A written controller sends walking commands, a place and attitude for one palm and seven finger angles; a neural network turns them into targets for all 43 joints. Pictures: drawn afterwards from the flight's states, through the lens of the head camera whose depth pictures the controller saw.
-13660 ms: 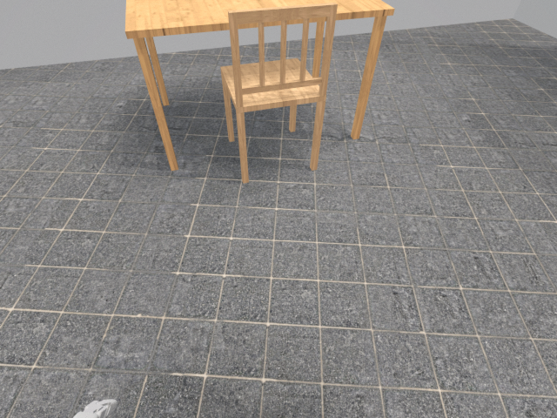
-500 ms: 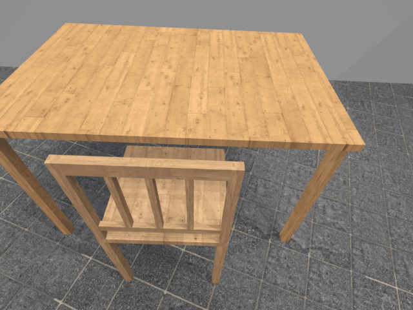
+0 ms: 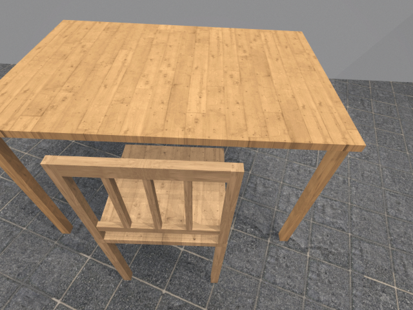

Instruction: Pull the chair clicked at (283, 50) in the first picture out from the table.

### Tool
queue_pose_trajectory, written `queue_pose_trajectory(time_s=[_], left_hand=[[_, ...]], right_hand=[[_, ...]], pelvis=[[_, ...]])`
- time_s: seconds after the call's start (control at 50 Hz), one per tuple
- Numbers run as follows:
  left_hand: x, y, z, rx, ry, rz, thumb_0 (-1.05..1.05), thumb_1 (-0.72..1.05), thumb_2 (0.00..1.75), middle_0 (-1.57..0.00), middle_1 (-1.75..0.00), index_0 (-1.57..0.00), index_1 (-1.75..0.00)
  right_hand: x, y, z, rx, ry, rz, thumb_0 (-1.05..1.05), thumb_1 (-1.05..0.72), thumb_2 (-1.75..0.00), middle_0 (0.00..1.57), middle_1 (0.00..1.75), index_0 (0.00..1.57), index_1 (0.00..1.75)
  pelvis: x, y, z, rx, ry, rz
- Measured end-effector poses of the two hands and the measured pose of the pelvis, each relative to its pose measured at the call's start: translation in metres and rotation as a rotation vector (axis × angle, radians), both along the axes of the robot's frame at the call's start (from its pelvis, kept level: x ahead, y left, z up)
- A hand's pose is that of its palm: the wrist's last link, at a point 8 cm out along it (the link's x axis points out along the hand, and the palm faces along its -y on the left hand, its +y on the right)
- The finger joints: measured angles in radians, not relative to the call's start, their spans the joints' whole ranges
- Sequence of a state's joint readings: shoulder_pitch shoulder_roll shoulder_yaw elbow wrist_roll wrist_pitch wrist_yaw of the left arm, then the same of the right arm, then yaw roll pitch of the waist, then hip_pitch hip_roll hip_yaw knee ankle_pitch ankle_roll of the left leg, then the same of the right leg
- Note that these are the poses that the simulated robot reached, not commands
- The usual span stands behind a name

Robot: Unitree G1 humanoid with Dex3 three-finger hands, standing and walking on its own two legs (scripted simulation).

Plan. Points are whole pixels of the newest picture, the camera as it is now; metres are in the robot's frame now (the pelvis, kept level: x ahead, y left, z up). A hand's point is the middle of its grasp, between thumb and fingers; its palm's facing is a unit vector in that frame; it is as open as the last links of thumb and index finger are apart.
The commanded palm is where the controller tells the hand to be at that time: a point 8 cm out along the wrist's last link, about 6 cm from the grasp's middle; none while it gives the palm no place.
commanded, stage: shuffle to correct the standing spot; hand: left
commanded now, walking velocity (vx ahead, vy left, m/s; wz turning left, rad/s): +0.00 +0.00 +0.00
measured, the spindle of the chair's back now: (153, 204) +0.39 +0.16 -0.11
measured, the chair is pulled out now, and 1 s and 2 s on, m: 0.00 0.00 0.00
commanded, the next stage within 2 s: come to a stop and stand still in 0.34 s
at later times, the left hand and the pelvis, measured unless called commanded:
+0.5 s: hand out of the picture +0.00 +0.15 -0.18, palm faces -0.01 -0.97 -0.26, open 7.4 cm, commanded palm none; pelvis -0.02 -0.04 -0.01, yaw +0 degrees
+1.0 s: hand out of the picture -0.02 +0.16 -0.18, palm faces +0.04 -0.98 -0.20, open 7.4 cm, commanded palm none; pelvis -0.02 -0.02 +0.00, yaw +1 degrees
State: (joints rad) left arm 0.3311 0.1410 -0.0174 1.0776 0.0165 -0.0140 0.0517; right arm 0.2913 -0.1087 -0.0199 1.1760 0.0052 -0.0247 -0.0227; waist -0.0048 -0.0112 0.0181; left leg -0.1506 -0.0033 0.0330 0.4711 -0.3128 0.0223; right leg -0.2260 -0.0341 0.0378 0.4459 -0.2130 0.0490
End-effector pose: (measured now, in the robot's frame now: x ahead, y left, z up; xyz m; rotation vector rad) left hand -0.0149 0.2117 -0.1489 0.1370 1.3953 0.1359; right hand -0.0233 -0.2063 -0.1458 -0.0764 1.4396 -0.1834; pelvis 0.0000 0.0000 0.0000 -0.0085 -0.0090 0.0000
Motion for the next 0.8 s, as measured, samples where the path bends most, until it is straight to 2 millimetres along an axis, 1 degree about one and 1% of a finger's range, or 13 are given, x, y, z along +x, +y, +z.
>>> queue_pose_trajectory(time_s=[0.18,0.28,0.38,0.52,0.58,0.62,0.66,0.72,0.8], left_hand=[[0.004,0.000,0.000,0.004,-0.003,-0.001,0.01,0.90,0.90,-0.20,-0.30,-0.20,-0.29],[0.006,-0.001,0.000,0.015,-0.001,-0.006,0.01,0.90,0.90,-0.20,-0.30,-0.20,-0.29],[0.008,-0.002,-0.001,0.043,-0.005,-0.018,0.01,0.90,0.90,-0.20,-0.30,-0.20,-0.29],[0.009,-0.013,0.002,0.087,-0.033,-0.033,0.01,0.90,0.90,-0.20,-0.30,-0.20,-0.29],[0.010,-0.019,0.004,0.081,-0.063,-0.025,0.01,0.90,0.90,-0.20,-0.30,-0.20,-0.29],[0.011,-0.022,0.005,0.071,-0.083,-0.022,0.01,0.90,0.90,-0.20,-0.30,-0.20,-0.29],[0.013,-0.023,0.005,0.059,-0.106,-0.019,0.01,0.90,0.90,-0.20,-0.30,-0.20,-0.29],[0.016,-0.021,0.001,0.041,-0.138,-0.011,0.01,0.90,0.90,-0.20,-0.30,-0.20,-0.29],[0.016,-0.015,0.000,0.025,-0.144,-0.004,0.01,0.91,0.90,-0.20,-0.30,-0.20,-0.29]], right_hand=[[0.002,0.000,0.000,0.002,-0.003,-0.006,0.01,-0.91,-0.89,0.20,0.30,0.20,0.30],[0.001,-0.007,-0.001,-0.008,0.001,-0.020,0.01,-0.92,-0.89,0.20,0.30,0.20,0.30],[0.001,-0.025,-0.004,-0.022,-0.004,-0.033,0.01,-0.92,-0.89,0.20,0.30,0.20,0.30],[0.003,-0.066,-0.013,-0.047,-0.022,-0.028,0.01,-0.91,-0.89,0.20,0.30,0.20,0.30],[0.003,-0.078,-0.009,-0.062,-0.025,-0.007,0.01,-0.91,-0.89,0.20,0.30,0.20,0.30],[0.003,-0.082,-0.004,-0.071,-0.034,0.008,0.01,-0.91,-0.89,0.20,0.30,0.20,0.30],[0.001,-0.082,0.000,-0.078,-0.043,0.021,0.01,-0.91,-0.89,0.20,0.30,0.20,0.30],[-0.005,-0.075,0.002,-0.085,-0.047,0.039,0.00,-0.91,-0.89,0.20,0.30,0.20,0.30],[-0.018,-0.053,0.008,-0.063,-0.032,0.045,0.00,-0.92,-0.90,0.19,0.30,0.20,0.30]], pelvis=[[0.000,-0.002,0.000,0.003,0.002,-0.001],[-0.004,-0.007,-0.001,0.008,0.007,-0.004],[-0.012,-0.019,-0.005,0.017,0.014,-0.009],[-0.025,-0.043,-0.012,0.008,0.027,-0.002],[-0.030,-0.045,-0.010,0.006,0.031,0.007],[-0.032,-0.045,-0.007,0.004,0.033,0.011],[-0.033,-0.043,-0.006,0.000,0.031,0.016],[-0.035,-0.037,-0.007,-0.012,0.026,0.025],[-0.036,-0.030,-0.002,0.005,0.014,0.013]])
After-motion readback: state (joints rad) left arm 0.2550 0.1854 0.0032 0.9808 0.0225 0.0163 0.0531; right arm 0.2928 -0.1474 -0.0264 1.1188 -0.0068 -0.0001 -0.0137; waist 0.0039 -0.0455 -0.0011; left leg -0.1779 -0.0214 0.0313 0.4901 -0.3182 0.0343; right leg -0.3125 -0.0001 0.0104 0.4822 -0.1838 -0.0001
